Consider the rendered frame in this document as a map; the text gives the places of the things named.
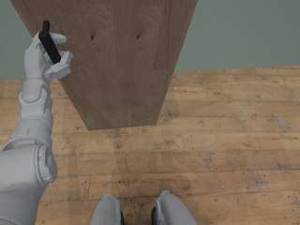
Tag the robot left upper arm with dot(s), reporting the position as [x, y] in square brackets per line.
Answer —
[24, 174]

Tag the cupboard door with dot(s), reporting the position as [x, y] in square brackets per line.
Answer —
[123, 50]

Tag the left robot forearm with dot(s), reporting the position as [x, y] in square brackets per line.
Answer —
[35, 124]

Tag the robot left thigh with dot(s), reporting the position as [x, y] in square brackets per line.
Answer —
[107, 212]

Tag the handle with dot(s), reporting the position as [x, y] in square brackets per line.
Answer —
[48, 44]

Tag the robot left shin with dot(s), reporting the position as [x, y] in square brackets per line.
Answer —
[105, 196]

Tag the left robot hand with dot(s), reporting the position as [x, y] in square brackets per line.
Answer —
[36, 63]

